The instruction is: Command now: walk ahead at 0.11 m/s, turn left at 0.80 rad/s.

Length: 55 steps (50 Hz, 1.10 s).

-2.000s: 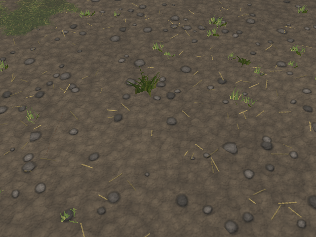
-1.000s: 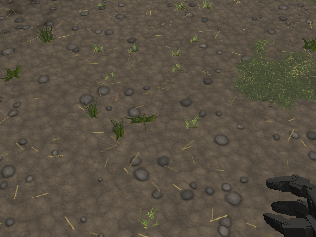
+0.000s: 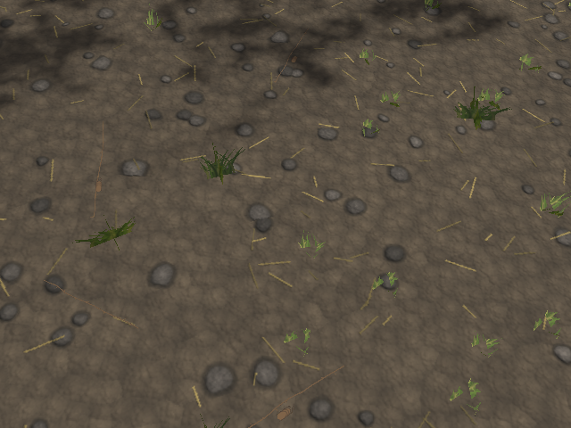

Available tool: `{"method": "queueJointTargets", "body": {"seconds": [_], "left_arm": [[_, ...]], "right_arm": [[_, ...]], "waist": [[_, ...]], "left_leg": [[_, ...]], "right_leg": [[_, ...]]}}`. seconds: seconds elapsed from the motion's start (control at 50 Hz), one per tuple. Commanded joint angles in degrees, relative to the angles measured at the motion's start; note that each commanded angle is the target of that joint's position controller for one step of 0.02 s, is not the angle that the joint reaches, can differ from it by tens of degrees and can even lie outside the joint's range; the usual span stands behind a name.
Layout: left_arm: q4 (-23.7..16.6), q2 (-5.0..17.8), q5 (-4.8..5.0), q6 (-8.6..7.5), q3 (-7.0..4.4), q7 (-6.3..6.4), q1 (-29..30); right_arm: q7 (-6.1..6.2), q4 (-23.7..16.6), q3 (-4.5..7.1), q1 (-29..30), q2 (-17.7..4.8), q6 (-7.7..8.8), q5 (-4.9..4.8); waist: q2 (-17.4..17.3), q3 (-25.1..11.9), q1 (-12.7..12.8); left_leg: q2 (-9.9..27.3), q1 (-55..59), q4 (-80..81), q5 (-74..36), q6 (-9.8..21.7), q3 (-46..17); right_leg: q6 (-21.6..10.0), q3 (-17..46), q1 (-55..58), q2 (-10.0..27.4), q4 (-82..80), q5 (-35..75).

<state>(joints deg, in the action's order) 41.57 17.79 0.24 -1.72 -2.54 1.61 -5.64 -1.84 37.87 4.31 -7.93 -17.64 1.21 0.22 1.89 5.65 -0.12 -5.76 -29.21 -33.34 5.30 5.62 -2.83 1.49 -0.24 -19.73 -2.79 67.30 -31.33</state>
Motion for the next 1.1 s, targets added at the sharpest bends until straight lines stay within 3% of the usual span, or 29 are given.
{"method": "queueJointTargets", "body": {"seconds": [0.02,0.06,0.1,0.18,0.24,0.26,0.28,0.3,0.32,0.34,0.36,0.4,0.54,0.64,0.68,0.7,0.72,0.74,0.76,0.78,0.8,0.82,0.84,0.88,0.9,0.96,1.0,1.04,1.1], "left_arm": [[-5.3,6.8,-0.91,-0.46,-1.35,-0.03,-0.7],[-6.2,6.6,-1.27,0.22,-1.58,0.09,0.6],[-6.0,4.6,-0.78,0.16,-1.24,-0.77,0.2],[-6.3,3.6,0.38,-0.71,-1.36,-1.91,1.6],[-5.1,4.0,1.08,-1.78,-2.42,-1.94,-2.4],[-3.4,4.6,1.06,-2.03,-3.08,-1.73,-7.4],[-1.1,9.1,-2.74,-0.27,-2.96,-0.57,-16.5],[-3.5,15.3,-4.57,0.08,-4.37,0.07,-12.0],[-5.3,14.1,-4.75,0.34,-4.54,0.25,-5.9],[-6.0,10.4,-3.65,0.14,-3.48,-0.01,-3.8],[-5.6,8.6,-2.66,-0.14,-2.91,-0.46,-3.8],[-4.5,8.2,-2.23,-0.95,-2.57,-0.68,-6.8],[0.8,8.1,-2.72,-3.15,-2.77,-1.57,-20.7],[4.9,7.9,-3.14,-2.96,-2.42,-0.84,-26.2],[5.7,8.6,-2.89,-2.57,-2.13,-0.44,-24.7],[6.2,10.2,-2.65,-2.28,-2.27,-0.22,-25.1],[6.0,12.7,-2.32,-1.84,-2.69,-0.12,-24.8],[4.7,14.3,-1.62,-1.73,-2.90,-0.42,-22.3],[3.3,11.3,-2.59,-1.94,-2.37,-1.05,-22.0],[-4.0,5.5,-2.07,-2.80,-1.03,-2.50,-18.4],[-7.6,9.7,-2.01,-3.93,-1.59,-2.66,-9.4],[-8.8,8.3,-1.29,-4.56,-1.07,-2.49,-6.2],[-7.7,7.2,-1.56,-4.75,-0.37,-2.10,-8.4],[-5.8,6.7,-3.80,-2.88,-0.19,-2.06,-12.9],[-6.0,6.6,-4.29,-1.63,-0.17,-2.22,-14.3],[-10.0,5.2,-3.83,-0.20,0.47,-2.51,-3.8],[-11.7,3.7,-3.00,-0.55,1.21,-3.14,1.1],[-11.6,3.3,-2.13,-0.94,1.41,-3.54,2.6],[-10.3,6.4,-1.73,-1.03,0.24,-2.68,-0.3]], "right_arm": [[1.12,-6.6,2.69,-1.2,-8.7,0.06,-1.81],[2.23,-7.2,2.67,0.4,-8.1,-1.07,-1.68],[3.21,-7.8,3.11,0.3,-8.3,-1.93,-1.68],[4.09,-8.9,3.89,-0.3,-10.2,-2.32,-2.01],[3.78,-9.9,3.32,1.2,-8.2,-2.67,-2.53],[3.63,-10.9,2.77,3.3,-6.6,-2.66,-2.55],[1.28,-12.0,2.47,7.1,-5.7,-2.21,2.87],[0.69,-14.5,0.95,5.5,-0.2,-1.56,1.28],[-0.05,-14.4,1.14,5.5,-4.1,-0.96,2.75],[-0.85,-13.4,1.58,5.1,-5.9,-0.90,2.93],[-1.69,-12.0,1.61,3.0,-6.2,-1.12,3.10],[-3.16,-10.4,1.20,0.0,-5.7,-1.89,3.23],[-4.13,-12.3,-0.31,11.7,-5.2,-2.41,2.61],[-5.48,-14.2,-2.18,20.7,-2.6,-1.70,2.37],[-4.77,-13.0,-2.75,17.6,-1.4,-1.56,2.33],[-3.98,-11.5,-2.34,13.2,-2.0,-1.52,2.14],[-3.30,-9.1,-1.39,4.1,-3.8,-1.32,1.98],[-2.33,-5.0,0.32,-9.5,-6.7,-0.88,1.93],[-1.02,-1.6,2.54,-15.7,-11.4,-0.96,1.79],[-0.09,-2.8,4.33,-12.2,-19.2,-1.96,0.88],[0.79,-3.2,4.50,-17.8,-19.2,-2.38,1.32],[1.53,-0.5,4.28,-17.9,-17.8,-2.02,1.42],[2.02,0.6,3.59,-16.2,-15.2,-1.16,1.26],[2.70,0.1,1.93,-9.7,-11.4,0.18,1.15],[2.53,-0.1,1.26,-9.1,-10.1,0.83,0.72],[1.77,0.6,0.81,-8.4,-9.1,2.66,0.53],[1.42,1.0,1.26,-8.0,-9.8,3.35,0.78],[1.05,2.1,1.84,-9.8,-10.9,3.79,-0.08],[1.46,3.6,2.56,-11.8,-13.2,3.58,-0.61]], "waist": [[-0.7,-16.5,-0.1],[-3.5,-13.5,1.9],[-5.0,-14.7,2.1],[-9.0,-12.9,1.2],[-9.5,-10.3,3.7],[-8.2,-9.5,6.3],[-0.1,-9.0,9.6],[14.4,-8.1,6.6],[8.4,-5.4,3.3],[4.1,-5.0,1.5],[2.5,-5.4,0.4],[4.8,-6.3,0.4],[4.4,1.1,6.4],[5.3,5.9,8.3],[5.6,3.1,4.5],[6.7,-1.2,1.6],[7.9,-6.9,-3.4],[7.5,-13.7,-10.1],[1.5,-18.3,-11.3],[-13.9,-21.9,-6.3],[-4.6,-24.6,-10.1],[-3.6,-17.6,-9.1],[-0.2,-10.2,-5.3],[1.1,-5.2,1.2],[-1.7,-4.3,2.7],[-3.1,2.5,2.4],[-3.6,3.1,1.7],[-3.8,0.6,0.1],[-3.6,-4.6,0.7]], "left_leg": [[16.9,27.1,14.8,-5.2,12.9,-31.4],[12.4,18.2,15.4,-6.8,10.2,-26.4],[8.5,14.7,17.7,10.1,8.9,-24.9],[7.6,6.8,20.4,28.4,7.6,-28.1],[6.1,-1.0,16.3,31.8,4.4,-28.3],[4.1,-7.8,11.9,32.1,1.7,-25.4],[-3.2,-17.9,-0.7,32.4,-2.0,-15.7],[-7.6,-26.1,-18.5,26.5,-3.6,-7.0],[0.4,-28.3,-26.9,16.9,-3.9,-6.9],[2.3,-25.8,-30.2,12.6,-3.9,-6.8],[2.6,-24.0,-33.0,9.9,-4.4,-6.4],[3.4,-22.1,-39.7,7.4,-4.8,-3.3],[7.8,-28.5,-34.5,3.9,-4.4,-0.4],[9.1,-23.3,-19.9,8.8,-0.2,9.0],[4.6,-10.6,-13.1,13.1,3.2,14.2],[0.6,-2.4,-13.2,15.4,4.6,16.7],[-2.3,8.9,-12.4,17.5,6.1,16.4],[-3.9,27.9,-8.3,15.3,8.3,12.9],[2.4,45.1,-3.6,19.8,9.1,0.1],[18.6,57.3,7.9,32.9,16.1,-34.5],[19.5,57.7,13.8,27.5,16.7,-43.2],[19.2,52.8,15.2,18.1,15.9,-37.7],[17.3,41.9,15.9,10.8,14.8,-32.1],[11.6,27.5,16.9,6.3,13.9,-22.9],[11.1,22.0,17.9,4.8,15.1,-22.7],[6.9,8.6,24.3,7.5,14.6,-19.7],[4.3,4.8,24.6,0.6,12.2,-17.7],[5.3,6.0,24.6,-9.9,10.1,-17.8],[6.6,17.6,15.9,-28.6,6.7,-19.5]], "right_leg": [[0.4,8.6,-18.9,1.3,7.4,4.0],[0.9,8.0,-12.5,1.4,-2.2,5.7],[1.2,6.0,-7.8,0.1,-13.4,7.7],[1.3,5.1,2.1,-1.6,-27.1,10.4],[0.4,5.0,12.8,-0.5,-36.7,16.1],[-0.7,4.9,20.7,1.5,-41.6,18.0],[-3.3,10.5,27.7,9.4,-48.6,1.9],[-7.2,33.5,27.3,25.7,-57.1,-14.8],[-10.1,40.3,20.3,28.6,-59.1,-19.0],[-9.3,35.4,16.8,26.4,-57.5,-16.2],[-7.5,28.1,16.0,22.5,-56.4,-10.7],[-5.9,17.2,15.5,17.9,-56.7,-3.5],[-5.9,2.4,22.2,18.9,-59.6,8.9],[-4.8,-9.2,26.4,19.4,-61.0,27.4],[-3.5,-15.7,25.1,18.1,-53.8,60.5],[-3.7,-16.3,25.3,19.0,-46.3,82.0],[-4.1,-16.0,23.4,20.5,-34.4,92.5],[-3.9,-15.6,14.0,21.0,-18.3,90.3],[-2.5,-14.2,-2.2,17.8,-0.5,52.4],[1.2,-10.5,-25.7,5.8,20.4,4.5],[0.6,1.3,-31.3,5.7,23.5,9.9],[0.0,2.8,-33.5,8.1,20.9,12.7],[-0.1,2.5,-30.3,10.3,14.9,12.9],[1.0,3.2,-22.5,12.2,8.7,8.6],[1.8,3.2,-20.1,12.4,5.8,5.9],[3.5,0.2,-17.5,11.9,-8.4,10.3],[3.3,-0.2,-10.9,9.8,-19.2,24.1],[1.8,-0.8,-2.3,7.3,-27.2,34.6],[-0.3,0.1,6.1,3.6,-33.3,31.9]]}}
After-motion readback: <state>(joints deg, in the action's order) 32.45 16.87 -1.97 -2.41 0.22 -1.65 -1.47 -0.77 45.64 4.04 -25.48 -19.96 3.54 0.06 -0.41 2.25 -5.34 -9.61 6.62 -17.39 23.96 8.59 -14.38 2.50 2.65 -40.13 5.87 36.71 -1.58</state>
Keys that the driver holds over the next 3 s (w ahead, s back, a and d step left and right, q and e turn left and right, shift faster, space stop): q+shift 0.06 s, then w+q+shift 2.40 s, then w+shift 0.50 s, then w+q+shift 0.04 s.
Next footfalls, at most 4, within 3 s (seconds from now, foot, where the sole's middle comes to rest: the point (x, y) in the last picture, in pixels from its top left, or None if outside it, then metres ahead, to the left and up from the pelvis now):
0.28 right None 0.19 -0.15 -0.75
0.74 left None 0.38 0.27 -0.75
1.16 right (75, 268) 0.79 0.52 -0.75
1.60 left None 0.69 0.98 -0.75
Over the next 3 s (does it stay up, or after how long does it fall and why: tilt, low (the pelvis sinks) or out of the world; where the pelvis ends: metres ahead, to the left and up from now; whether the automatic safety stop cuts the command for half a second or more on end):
stays up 0.12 1.91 0.01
